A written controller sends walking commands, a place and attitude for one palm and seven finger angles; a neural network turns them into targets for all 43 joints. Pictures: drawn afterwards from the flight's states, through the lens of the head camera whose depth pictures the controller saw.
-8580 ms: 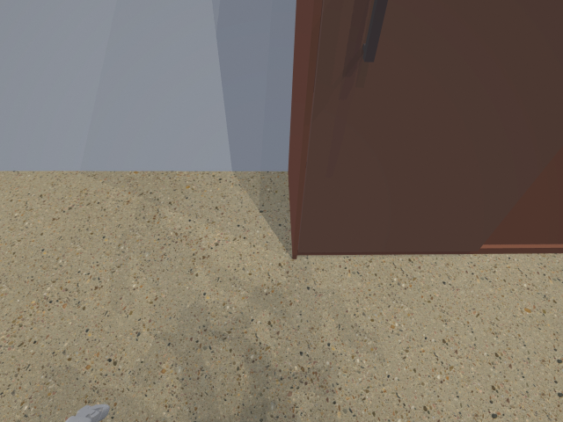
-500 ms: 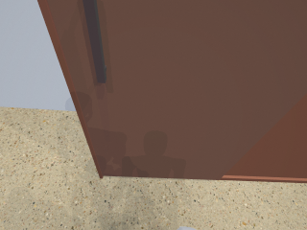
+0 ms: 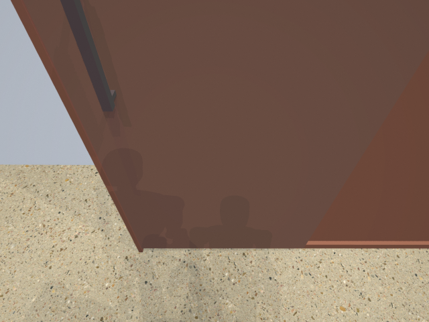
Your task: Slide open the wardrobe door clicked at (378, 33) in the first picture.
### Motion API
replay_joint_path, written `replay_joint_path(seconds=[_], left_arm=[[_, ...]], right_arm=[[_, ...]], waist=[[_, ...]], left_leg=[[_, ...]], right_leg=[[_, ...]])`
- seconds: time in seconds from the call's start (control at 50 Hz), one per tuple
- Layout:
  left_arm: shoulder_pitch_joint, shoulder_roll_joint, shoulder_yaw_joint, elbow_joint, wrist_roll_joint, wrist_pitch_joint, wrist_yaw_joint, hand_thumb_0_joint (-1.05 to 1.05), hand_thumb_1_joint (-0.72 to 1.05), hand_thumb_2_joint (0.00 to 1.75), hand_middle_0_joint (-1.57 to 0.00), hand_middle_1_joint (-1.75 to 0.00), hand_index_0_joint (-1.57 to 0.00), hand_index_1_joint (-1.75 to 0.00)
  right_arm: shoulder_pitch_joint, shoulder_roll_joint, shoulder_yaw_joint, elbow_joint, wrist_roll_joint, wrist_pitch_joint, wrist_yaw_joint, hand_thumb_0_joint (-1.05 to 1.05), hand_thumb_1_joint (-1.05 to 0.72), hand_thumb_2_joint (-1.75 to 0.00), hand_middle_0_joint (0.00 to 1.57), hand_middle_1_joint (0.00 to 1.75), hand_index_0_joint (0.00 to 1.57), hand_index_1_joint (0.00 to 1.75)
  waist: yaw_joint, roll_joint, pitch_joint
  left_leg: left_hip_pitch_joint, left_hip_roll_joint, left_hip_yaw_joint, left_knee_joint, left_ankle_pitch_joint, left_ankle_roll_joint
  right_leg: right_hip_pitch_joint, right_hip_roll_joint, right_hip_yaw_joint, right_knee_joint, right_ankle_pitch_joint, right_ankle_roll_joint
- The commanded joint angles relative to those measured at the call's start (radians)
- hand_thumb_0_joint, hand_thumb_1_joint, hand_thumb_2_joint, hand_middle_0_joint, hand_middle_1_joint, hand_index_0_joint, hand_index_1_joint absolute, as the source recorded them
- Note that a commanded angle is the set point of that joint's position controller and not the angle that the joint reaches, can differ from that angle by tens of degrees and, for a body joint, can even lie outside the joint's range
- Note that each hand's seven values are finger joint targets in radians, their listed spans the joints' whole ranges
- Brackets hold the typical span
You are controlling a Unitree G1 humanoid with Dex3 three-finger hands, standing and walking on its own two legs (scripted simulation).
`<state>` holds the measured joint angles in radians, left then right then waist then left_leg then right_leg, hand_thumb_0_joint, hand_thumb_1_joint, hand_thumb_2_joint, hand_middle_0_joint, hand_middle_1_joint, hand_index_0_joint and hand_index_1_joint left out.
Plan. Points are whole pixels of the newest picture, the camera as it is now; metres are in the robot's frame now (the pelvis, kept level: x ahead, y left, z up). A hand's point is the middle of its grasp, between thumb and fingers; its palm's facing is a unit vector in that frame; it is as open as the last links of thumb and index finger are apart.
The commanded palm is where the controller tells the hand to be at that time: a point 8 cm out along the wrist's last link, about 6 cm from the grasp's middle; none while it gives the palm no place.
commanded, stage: come to a stop and stand still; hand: left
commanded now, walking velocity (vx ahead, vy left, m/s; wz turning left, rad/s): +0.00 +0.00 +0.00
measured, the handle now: (92, 48) +0.53 +0.26 +0.25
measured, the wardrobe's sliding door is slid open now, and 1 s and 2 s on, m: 0.00 0.00 0.00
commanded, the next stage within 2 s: look again from close up in 0.90 s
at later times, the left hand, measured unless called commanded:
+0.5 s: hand out of the picture -0.04 +0.16 -0.17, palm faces +0.03 -0.99 -0.15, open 7.4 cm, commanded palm none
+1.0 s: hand out of the picture -0.01 +0.22 -0.17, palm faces +0.04 -0.98 -0.20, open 7.4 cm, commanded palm none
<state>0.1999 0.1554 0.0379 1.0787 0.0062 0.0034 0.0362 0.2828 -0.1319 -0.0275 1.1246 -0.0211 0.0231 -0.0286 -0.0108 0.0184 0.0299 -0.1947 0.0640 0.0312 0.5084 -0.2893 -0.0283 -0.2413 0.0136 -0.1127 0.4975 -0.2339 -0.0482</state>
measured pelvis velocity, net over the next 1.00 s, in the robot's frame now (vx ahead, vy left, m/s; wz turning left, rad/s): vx -0.02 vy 0.04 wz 0.01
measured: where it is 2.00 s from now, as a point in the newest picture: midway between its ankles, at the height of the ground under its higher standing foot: outside the picture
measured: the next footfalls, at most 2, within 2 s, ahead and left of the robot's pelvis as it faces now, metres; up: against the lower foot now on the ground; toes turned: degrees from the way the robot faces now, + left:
none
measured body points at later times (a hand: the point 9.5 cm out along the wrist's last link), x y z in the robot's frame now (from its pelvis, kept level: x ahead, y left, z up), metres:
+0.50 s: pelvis -0.01 +0.01 +0.00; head +0.00 +0.00 +0.45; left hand -0.04 +0.21 -0.16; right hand -0.04 -0.20 -0.16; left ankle -0.01 +0.14 -0.73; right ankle +0.03 -0.09 -0.74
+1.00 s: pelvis -0.02 +0.04 +0.00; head -0.02 +0.04 +0.45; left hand -0.01 +0.27 -0.15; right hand +0.00 -0.19 -0.15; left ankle -0.01 +0.14 -0.74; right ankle +0.03 -0.09 -0.74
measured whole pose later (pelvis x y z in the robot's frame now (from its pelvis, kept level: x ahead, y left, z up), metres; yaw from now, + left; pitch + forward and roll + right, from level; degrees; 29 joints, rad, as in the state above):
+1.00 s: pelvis -0.02 +0.04 +0.00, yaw +0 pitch -2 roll +0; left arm 0.31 0.17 0.00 1.05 0.01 -0.01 0.03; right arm 0.31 -0.16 0.02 1.05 -0.02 -0.01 -0.01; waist 0.00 -0.01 0.01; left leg -0.19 -0.01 0.06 0.47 -0.24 0.03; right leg -0.24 -0.06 -0.09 0.46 -0.19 0.01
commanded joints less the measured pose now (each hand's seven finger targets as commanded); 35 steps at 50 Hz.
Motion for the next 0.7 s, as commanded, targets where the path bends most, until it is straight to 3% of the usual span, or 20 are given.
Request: replay_joint_path(seconds=[0.0,0.06,0.14,0.28,0.36,0.38,0.4,0.42,0.44,0.48,0.5,0.52,0.58,0.62,0.68], left_arm=[[0.055,0.086,0.005,-0.008,-0.002,-0.003,-0.002,0.00,0.90,0.90,-0.20,-0.30,-0.20,-0.30],[0.074,0.089,-0.001,0.015,0.000,-0.006,-0.005,0.00,0.90,0.90,-0.20,-0.30,-0.20,-0.30],[0.093,0.083,-0.003,0.025,0.004,-0.008,-0.005,0.00,0.90,0.90,-0.20,-0.30,-0.20,-0.30],[0.130,0.066,-0.001,0.035,0.004,-0.014,-0.003,0.00,0.90,0.90,-0.20,-0.30,-0.20,-0.30],[0.155,0.051,-0.003,0.043,0.004,-0.019,-0.002,0.00,0.90,0.90,-0.20,-0.30,-0.20,-0.30],[0.239,0.082,-0.020,0.065,0.021,-0.042,0.035,0.00,0.90,0.90,-0.20,-0.30,-0.20,-0.30],[0.232,0.118,-0.021,0.063,0.020,-0.068,0.026,0.00,0.90,0.90,-0.20,-0.30,-0.20,-0.30],[0.199,0.119,-0.014,0.026,0.016,-0.071,0.022,0.00,0.90,0.90,-0.20,-0.30,-0.20,-0.30],[0.162,0.107,-0.011,0.007,0.015,-0.066,0.018,0.00,0.90,0.90,-0.20,-0.30,-0.20,-0.30],[0.145,0.087,-0.014,-0.008,0.010,-0.051,0.013,0.00,0.90,0.90,-0.20,-0.30,-0.20,-0.30],[0.135,0.081,-0.017,-0.014,0.012,-0.043,0.011,0.00,0.90,0.90,-0.20,-0.30,-0.20,-0.30],[0.139,0.076,-0.018,-0.019,0.011,-0.037,0.010,0.00,0.90,0.90,-0.20,-0.30,-0.20,-0.30],[0.164,0.071,-0.018,-0.033,0.011,-0.027,0.007,0.00,0.90,0.90,-0.20,-0.30,-0.20,-0.30],[0.169,0.073,-0.017,-0.045,0.012,-0.024,0.007,0.00,0.90,0.90,-0.20,-0.30,-0.20,-0.30],[0.175,0.074,-0.018,-0.061,0.012,-0.021,0.004,0.00,0.90,0.90,-0.20,-0.30,-0.20,-0.30]], right_arm=[[0.033,-0.080,-0.003,-0.012,0.006,-0.034,-0.011,0.00,-0.90,-0.90,0.20,0.30,0.20,0.30],[0.042,-0.072,0.000,-0.015,0.006,-0.028,-0.010,0.00,-0.90,-0.90,0.20,0.30,0.20,0.30],[0.080,-0.062,-0.001,-0.008,0.004,-0.020,-0.008,0.00,-0.90,-0.90,0.20,0.30,0.20,0.30],[0.124,-0.048,0.003,-0.002,0.003,-0.021,-0.008,0.00,-0.90,-0.90,0.20,0.30,0.20,0.30],[0.131,-0.042,0.006,-0.002,0.005,-0.031,-0.010,0.00,-0.90,-0.90,0.20,0.30,0.20,0.30],[0.001,-0.102,0.003,-0.059,0.007,-0.042,0.010,0.00,-0.90,-0.90,0.20,0.30,0.20,0.30],[0.028,-0.060,0.019,-0.093,0.012,-0.049,0.012,0.00,-0.90,-0.90,0.20,0.30,0.20,0.30],[0.140,-0.043,0.016,-0.088,0.008,-0.051,0.008,0.00,-0.90,-0.90,0.20,0.30,0.20,0.30],[0.153,-0.050,0.015,-0.079,0.007,-0.054,0.005,0.00,-0.90,-0.90,0.20,0.30,0.20,0.30],[0.140,-0.058,0.015,-0.078,0.006,-0.051,0.004,0.00,-0.90,-0.90,0.20,0.30,0.20,0.30],[0.131,-0.059,0.016,-0.084,0.002,-0.051,0.004,0.00,-0.90,-0.90,0.20,0.30,0.20,0.30],[0.128,-0.066,0.017,-0.092,0.001,-0.049,0.004,0.00,-0.90,-0.90,0.20,0.30,0.20,0.30],[0.119,-0.091,0.014,-0.115,-0.001,-0.046,0.004,0.00,-0.90,-0.90,0.20,0.30,0.20,0.30],[0.114,-0.098,0.014,-0.124,-0.001,-0.049,0.003,0.00,-0.90,-0.90,0.20,0.30,0.20,0.30],[0.101,-0.114,0.014,-0.132,0.000,-0.052,0.003,0.00,-0.90,-0.90,0.20,0.30,0.20,0.30]], waist=[[0.035,0.126,0.022],[0.030,0.031,0.050],[0.015,-0.034,0.070],[0.006,-0.039,0.072],[0.009,-0.024,0.055],[0.058,0.012,0.103],[0.003,-0.042,0.024],[-0.030,-0.073,-0.130],[-0.029,-0.089,-0.155],[-0.022,-0.039,-0.050],[-0.016,0.008,0.023],[-0.009,0.006,0.073],[0.004,-0.006,0.108],[0.010,0.026,0.096],[0.018,0.016,0.088]], left_leg=[[-0.051,0.088,-0.094,-0.198,0.102,0.037],[-0.066,0.054,-0.062,-0.214,-0.005,0.028],[-0.027,0.028,-0.034,-0.193,-0.029,0.029],[-0.028,0.019,-0.022,-0.174,-0.023,0.031],[-0.024,0.025,-0.028,-0.180,0.008,0.033],[-0.100,0.034,0.027,0.013,-0.010,0.005],[-0.046,0.004,0.000,0.016,0.027,0.001],[0.007,-0.007,-0.008,0.012,-0.029,0.011],[0.011,-0.014,-0.008,-0.010,0.016,0.016],[-0.005,0.005,-0.023,-0.046,0.050,0.026],[-0.036,0.018,-0.041,-0.073,0.067,0.030],[-0.096,0.027,-0.061,-0.096,0.033,0.036],[-0.183,0.025,-0.091,-0.148,-0.074,0.048],[-0.207,0.035,-0.108,-0.179,-0.102,0.051],[-0.223,0.042,-0.128,-0.208,-0.118,0.058]], right_leg=[[0.073,-0.112,0.137,-0.142,0.062,0.032],[0.068,-0.123,0.162,-0.195,-0.016,0.031],[-0.006,-0.130,0.190,-0.255,-0.146,0.031],[-0.044,-0.132,0.199,-0.269,-0.193,0.027],[-0.023,-0.130,0.188,-0.246,-0.125,0.024],[-0.023,-0.174,0.211,-0.217,0.063,0.047],[0.003,-0.245,0.249,-0.200,0.331,0.001],[0.070,-0.255,0.242,-0.158,0.248,-0.029],[0.080,-0.229,0.211,-0.137,0.213,-0.039],[-0.021,-0.185,0.178,-0.148,-0.030,-0.027],[-0.062,-0.159,0.161,-0.136,-0.069,-0.017],[-0.067,-0.140,0.151,-0.130,-0.107,-0.005],[-0.045,-0.121,0.151,-0.111,-0.136,0.003],[-0.007,-0.114,0.134,-0.088,-0.091,0.008],[0.029,-0.111,0.120,-0.070,-0.035,0.013]])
